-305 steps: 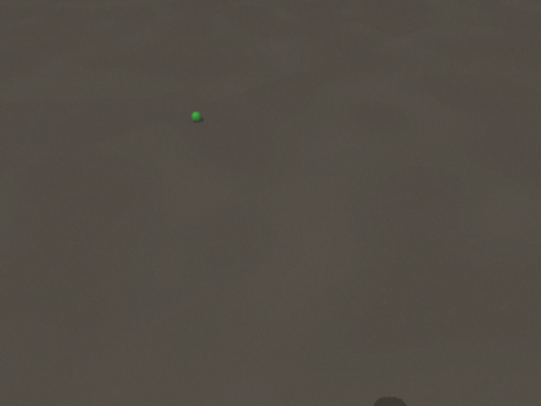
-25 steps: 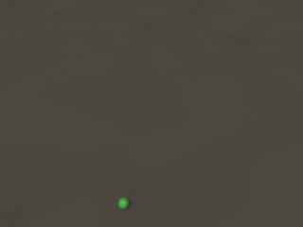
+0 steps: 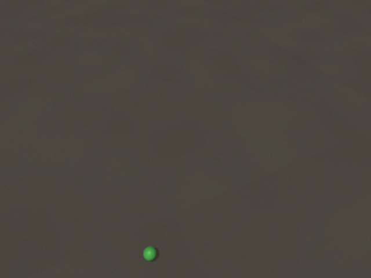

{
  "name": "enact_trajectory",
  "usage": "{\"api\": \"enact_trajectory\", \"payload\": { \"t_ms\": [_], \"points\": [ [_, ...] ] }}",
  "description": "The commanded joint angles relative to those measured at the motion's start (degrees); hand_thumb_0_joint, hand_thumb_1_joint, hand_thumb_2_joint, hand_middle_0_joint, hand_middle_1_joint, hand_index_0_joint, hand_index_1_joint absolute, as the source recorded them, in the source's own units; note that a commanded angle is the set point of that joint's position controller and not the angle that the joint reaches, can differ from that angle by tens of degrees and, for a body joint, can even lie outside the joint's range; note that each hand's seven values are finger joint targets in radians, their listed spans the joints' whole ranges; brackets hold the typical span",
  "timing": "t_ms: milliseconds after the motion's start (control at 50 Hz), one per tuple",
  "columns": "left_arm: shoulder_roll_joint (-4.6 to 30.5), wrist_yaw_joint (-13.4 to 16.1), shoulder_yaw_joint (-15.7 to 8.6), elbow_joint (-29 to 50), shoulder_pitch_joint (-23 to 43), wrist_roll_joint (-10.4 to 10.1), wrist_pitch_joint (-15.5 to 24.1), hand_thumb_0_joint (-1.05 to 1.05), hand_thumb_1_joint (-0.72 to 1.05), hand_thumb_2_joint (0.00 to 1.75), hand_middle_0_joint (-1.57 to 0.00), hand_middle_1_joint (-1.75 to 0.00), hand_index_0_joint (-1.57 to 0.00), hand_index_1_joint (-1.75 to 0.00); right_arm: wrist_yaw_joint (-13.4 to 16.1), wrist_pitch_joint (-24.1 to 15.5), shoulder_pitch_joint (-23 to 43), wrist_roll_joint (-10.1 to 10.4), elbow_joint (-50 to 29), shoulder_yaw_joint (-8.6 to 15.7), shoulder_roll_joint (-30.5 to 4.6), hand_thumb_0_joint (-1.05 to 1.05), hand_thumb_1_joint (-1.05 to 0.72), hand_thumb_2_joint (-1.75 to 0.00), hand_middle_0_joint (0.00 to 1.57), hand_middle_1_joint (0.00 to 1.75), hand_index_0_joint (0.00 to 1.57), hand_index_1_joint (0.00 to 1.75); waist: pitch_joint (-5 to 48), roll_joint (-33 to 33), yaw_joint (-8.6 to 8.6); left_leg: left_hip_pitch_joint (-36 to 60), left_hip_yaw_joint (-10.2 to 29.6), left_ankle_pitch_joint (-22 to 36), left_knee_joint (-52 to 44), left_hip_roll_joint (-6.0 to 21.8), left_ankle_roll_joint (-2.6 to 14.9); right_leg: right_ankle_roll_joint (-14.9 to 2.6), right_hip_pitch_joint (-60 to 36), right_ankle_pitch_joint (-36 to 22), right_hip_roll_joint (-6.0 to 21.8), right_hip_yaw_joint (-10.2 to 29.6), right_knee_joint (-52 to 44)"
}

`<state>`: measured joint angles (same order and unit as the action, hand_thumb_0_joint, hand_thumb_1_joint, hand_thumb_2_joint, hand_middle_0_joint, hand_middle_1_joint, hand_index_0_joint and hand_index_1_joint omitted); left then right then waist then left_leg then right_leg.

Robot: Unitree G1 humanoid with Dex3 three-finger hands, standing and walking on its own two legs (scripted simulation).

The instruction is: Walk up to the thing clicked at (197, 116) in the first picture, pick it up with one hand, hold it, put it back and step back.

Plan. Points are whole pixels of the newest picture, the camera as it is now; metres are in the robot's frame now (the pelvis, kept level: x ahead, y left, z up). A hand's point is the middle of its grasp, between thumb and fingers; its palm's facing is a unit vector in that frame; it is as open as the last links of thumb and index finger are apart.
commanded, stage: walk up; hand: left
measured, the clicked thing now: (149, 253) +0.40 +0.21 -0.75
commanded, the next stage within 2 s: stand in 0.42 s
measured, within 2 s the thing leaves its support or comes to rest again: neither
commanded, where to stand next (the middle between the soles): +0.01 -0.01 m, yaw -1 degrees
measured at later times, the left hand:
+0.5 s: hand out of the picture +0.08 +0.26 -0.16, palm faces +0.00 -0.94 -0.33, open 7.4 cm
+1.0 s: hand out of the picture +0.07 +0.25 -0.15, palm faces -0.02 -0.94 -0.34, open 7.4 cm
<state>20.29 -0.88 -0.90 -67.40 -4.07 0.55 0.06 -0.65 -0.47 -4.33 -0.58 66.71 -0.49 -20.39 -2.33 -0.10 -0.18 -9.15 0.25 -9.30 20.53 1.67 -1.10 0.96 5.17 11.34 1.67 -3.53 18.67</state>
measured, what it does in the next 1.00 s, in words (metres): stands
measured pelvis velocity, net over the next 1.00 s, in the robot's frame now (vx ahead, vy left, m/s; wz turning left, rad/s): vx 0.00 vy -0.01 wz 0.00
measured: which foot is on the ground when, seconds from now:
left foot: down 0.00-1.00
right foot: down 0.00-1.00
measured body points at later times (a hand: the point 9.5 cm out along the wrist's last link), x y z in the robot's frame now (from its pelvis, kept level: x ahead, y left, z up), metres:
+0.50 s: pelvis +0.00 +0.00 +0.00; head +0.01 +0.00 +0.45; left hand +0.08 +0.30 -0.13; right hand +0.09 -0.30 -0.13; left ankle +0.02 +0.13 -0.75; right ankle -0.01 -0.13 -0.75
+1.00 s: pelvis +0.00 -0.01 +0.00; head +0.00 -0.01 +0.45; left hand +0.07 +0.30 -0.13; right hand +0.07 -0.31 -0.13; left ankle +0.02 +0.13 -0.75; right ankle -0.01 -0.13 -0.75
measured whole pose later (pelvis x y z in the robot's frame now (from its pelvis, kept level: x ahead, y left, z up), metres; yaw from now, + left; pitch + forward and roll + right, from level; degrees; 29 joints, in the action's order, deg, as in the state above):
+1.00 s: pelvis +0.00 -0.01 +0.00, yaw +0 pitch -2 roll +0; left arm 20.1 -0.8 -0.3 -65.6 -5.7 0.6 0.2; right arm -0.8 -0.1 -5.2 -0.8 66.1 -0.4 -20.0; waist -2.4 0.4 -0.3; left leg -7.8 0.3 -7.6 17.8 1.8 -1.6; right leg 0.5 4.7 10.7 1.5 -3.6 17.9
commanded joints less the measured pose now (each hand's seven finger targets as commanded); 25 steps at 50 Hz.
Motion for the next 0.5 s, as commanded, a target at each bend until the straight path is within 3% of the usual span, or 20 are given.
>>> {"api": "enact_trajectory", "payload": {
  "t_ms": [0,140,340,380,420,480],
  "points": [
    [11.78,0.95,-2.15,3.97,3.21,-0.18,1.53,0.00,0.90,0.90,-0.20,-0.30,-0.20,-0.30,1.05,-1.49,3.00,0.23,-3.37,2.44,-12.28,0.00,-0.90,-0.90,0.20,0.30,0.20,0.30,5.07,0.52,0.18,2.33,4.00,8.25,-2.95,5.56,2.03,-1.64,-0.30,-4.63,6.07,4.67,-3.80],
    [11.60,0.92,-2.22,3.89,3.05,-0.02,1.32,0.00,0.90,0.90,-0.20,-0.30,-0.20,-0.30,1.11,-1.49,2.83,0.10,-3.28,2.54,-12.22,0.00,-0.90,-0.90,0.20,0.30,0.20,0.30,3.69,0.51,-0.02,0.57,4.84,5.53,-4.30,5.39,2.02,-1.45,-0.31,-3.27,5.81,4.27,-3.86],
    [11.38,0.90,-2.39,4.38,1.99,0.11,1.23,0.00,0.90,0.90,-0.20,-0.30,-0.20,-0.30,1.17,-1.65,2.76,0.01,-3.64,2.57,-11.97,0.00,-0.90,-0.90,0.20,0.30,0.20,0.30,4.31,0.88,0.32,1.28,4.68,6.86,-3.97,5.28,2.10,-1.36,-0.67,-4.36,6.16,4.20,-3.54],
    [11.24,0.95,-2.39,4.30,1.81,-0.02,1.29,0.00,0.90,0.90,-0.20,-0.30,-0.20,-0.30,1.14,-1.61,2.57,0.05,-3.68,2.60,-11.82,0.00,-0.90,-0.90,0.20,0.30,0.20,0.30,3.91,0.57,0.36,1.53,4.92,8.46,-4.06,5.19,2.00,-1.23,-0.41,-4.73,5.90,4.08,-3.55],
    [11.44,1.19,-2.11,4.75,1.45,-0.11,1.55,0.00,0.90,0.90,-0.20,-0.30,-0.20,-0.30,1.26,-1.47,3.32,0.05,-4.19,2.75,-11.98,0.00,-0.90,-0.90,0.20,0.30,0.20,0.30,4.38,0.43,0.39,3.54,4.86,14.50,-3.44,6.40,1.57,-1.17,-0.14,-9.45,6.82,4.72,-3.17],
    [11.44,1.28,-1.97,4.95,1.43,-0.14,1.57,0.00,0.90,0.90,-0.20,-0.30,-0.20,-0.30,1.29,-1.36,3.21,0.19,-4.09,2.81,-12.14,0.00,-0.90,-0.90,0.20,0.30,0.20,0.30,5.49,0.93,0.21,4.32,4.52,14.52,-3.40,6.39,1.58,-1.24,-1.17,-10.64,6.84,4.61,-3.20]
  ]
}}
